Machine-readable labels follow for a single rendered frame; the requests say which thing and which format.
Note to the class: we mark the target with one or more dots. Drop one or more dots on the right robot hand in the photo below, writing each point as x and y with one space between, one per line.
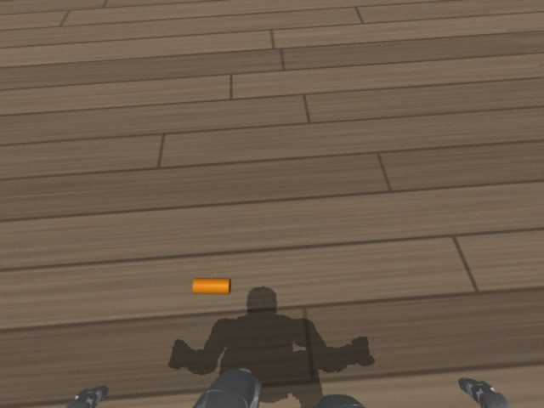
483 393

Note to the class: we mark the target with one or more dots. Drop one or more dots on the can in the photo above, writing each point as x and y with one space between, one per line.
212 286

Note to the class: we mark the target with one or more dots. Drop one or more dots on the left robot hand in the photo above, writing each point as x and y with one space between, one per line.
89 398

